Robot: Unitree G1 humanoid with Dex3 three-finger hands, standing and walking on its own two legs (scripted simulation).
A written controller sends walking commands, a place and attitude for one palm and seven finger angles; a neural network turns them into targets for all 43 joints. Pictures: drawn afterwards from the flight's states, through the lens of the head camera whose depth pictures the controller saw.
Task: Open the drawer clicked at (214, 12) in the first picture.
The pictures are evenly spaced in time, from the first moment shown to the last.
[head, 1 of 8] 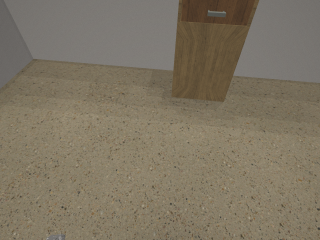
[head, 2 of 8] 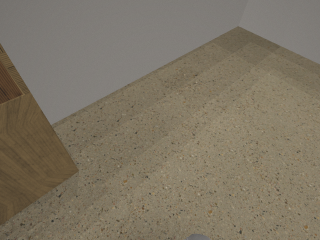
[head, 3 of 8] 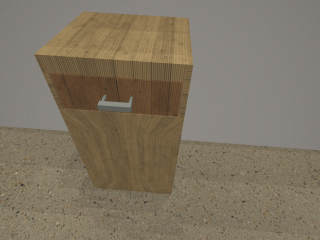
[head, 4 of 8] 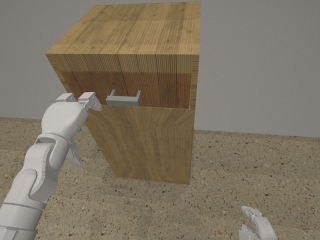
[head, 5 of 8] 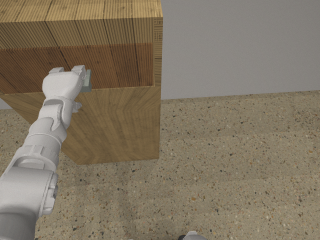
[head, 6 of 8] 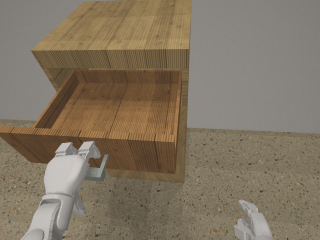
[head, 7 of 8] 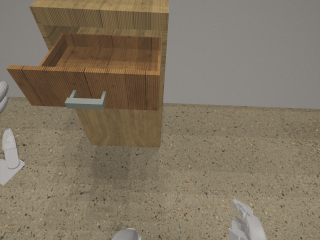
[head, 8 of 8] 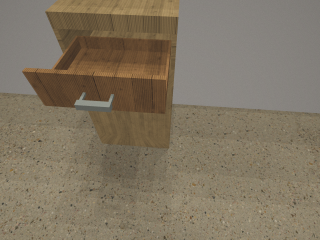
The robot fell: no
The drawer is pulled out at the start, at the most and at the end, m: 0.00 0.30 0.28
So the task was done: yes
